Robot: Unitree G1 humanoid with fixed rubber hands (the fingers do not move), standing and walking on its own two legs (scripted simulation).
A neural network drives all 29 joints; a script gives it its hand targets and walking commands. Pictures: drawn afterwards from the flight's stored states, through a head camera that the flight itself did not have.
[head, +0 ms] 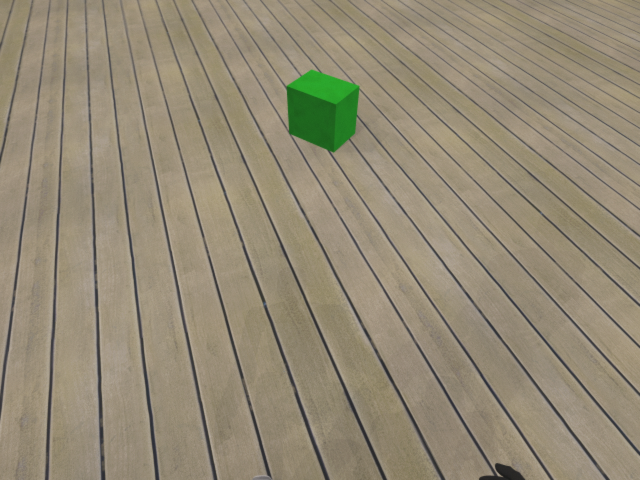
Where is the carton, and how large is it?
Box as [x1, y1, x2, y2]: [287, 70, 359, 151]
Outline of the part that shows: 310,70 287,85 289,133 331,151 334,151 354,133 359,86 314,70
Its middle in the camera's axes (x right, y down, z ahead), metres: +0.02 -0.70 +2.03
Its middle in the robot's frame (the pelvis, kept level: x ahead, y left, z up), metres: +1.92 +0.11 -0.63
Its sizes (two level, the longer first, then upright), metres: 0.294 0.214 0.274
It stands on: the floor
